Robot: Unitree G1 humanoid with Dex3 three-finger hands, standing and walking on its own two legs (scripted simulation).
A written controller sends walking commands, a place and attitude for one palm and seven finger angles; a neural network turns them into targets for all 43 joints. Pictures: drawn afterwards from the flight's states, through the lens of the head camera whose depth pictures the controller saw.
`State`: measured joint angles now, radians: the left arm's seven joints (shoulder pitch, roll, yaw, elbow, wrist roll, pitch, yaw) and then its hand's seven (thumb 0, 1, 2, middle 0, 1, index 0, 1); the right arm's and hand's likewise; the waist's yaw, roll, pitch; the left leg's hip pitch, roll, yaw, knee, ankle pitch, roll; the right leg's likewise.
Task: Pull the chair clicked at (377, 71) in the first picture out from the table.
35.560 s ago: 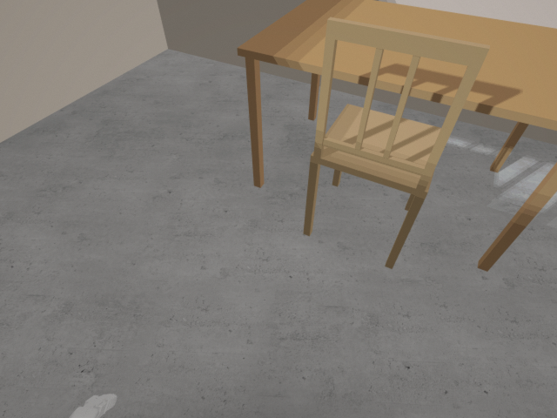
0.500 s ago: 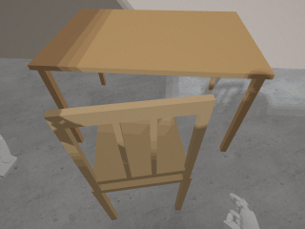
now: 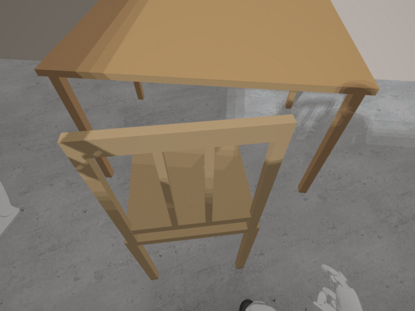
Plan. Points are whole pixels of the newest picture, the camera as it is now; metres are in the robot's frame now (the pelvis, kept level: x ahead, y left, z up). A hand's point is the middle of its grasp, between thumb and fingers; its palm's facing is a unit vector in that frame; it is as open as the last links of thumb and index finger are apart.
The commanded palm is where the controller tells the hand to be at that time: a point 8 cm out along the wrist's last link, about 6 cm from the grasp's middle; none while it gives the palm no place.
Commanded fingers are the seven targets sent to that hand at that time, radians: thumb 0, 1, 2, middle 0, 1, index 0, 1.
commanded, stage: step back with the hand held close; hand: left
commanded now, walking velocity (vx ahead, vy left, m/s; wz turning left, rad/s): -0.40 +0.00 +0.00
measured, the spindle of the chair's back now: (168, 193) +0.37 +0.12 -0.04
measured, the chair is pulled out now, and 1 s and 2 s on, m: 0.30 0.30 0.30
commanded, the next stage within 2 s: none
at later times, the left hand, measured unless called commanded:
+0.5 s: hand (13, 207) +0.21 +0.27 +0.18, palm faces +0.47 -0.71 -0.53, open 7.4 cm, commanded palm +0.14 +0.30 +0.19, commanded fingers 0.00 0.90 0.90 -0.20 -0.30 -0.20 -0.30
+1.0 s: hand (16, 205) +0.21 +0.27 +0.18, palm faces +0.48 -0.72 -0.50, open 7.4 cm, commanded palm +0.14 +0.30 +0.19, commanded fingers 0.00 0.90 0.90 -0.20 -0.30 -0.20 -0.30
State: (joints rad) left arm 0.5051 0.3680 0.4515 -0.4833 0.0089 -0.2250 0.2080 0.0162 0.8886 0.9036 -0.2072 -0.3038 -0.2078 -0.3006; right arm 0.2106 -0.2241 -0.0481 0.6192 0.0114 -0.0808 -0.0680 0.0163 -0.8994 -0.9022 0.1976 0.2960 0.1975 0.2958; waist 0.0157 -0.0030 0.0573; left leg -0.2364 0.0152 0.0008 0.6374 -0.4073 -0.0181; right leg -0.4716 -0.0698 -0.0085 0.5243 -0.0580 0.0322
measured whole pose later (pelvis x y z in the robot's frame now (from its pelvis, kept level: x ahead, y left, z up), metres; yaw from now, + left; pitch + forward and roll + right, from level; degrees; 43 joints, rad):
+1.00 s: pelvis +0.01 +0.00 +0.00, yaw +0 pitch +1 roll +0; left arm 0.54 0.42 0.49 -0.55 0.02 -0.26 0.20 0.02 0.89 0.90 -0.21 -0.30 -0.21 -0.30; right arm 0.21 -0.20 -0.05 0.62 0.01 -0.10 -0.06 0.02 -0.90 -0.90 0.20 0.30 0.20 0.30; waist -0.01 -0.04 0.05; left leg -0.27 0.03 -0.01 0.70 -0.44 -0.03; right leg -0.50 -0.06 -0.02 0.58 -0.09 0.03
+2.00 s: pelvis -0.02 +0.00 +0.00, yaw +0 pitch +1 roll +1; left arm 0.53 0.41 0.49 -0.57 0.02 -0.27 0.20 0.02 0.89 0.90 -0.21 -0.30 -0.21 -0.30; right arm 0.21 -0.20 -0.04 0.61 0.00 -0.11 -0.06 0.01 -0.90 -0.90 0.20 0.30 0.20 0.30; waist -0.01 -0.05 0.06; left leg -0.30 0.02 0.00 0.69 -0.40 -0.02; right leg -0.50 -0.05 0.01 0.55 -0.06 0.03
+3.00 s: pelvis -0.02 +0.00 +0.00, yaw +0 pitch +1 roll +0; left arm 0.53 0.41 0.48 -0.58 0.03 -0.26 0.20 0.02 0.89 0.90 -0.21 -0.30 -0.21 -0.30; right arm 0.19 -0.20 -0.04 0.62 -0.01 -0.10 -0.06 0.02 -0.90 -0.90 0.20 0.30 0.20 0.30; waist -0.02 -0.06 0.07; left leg -0.30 0.02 0.00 0.67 -0.40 -0.01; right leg -0.49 -0.05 0.01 0.52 -0.05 0.03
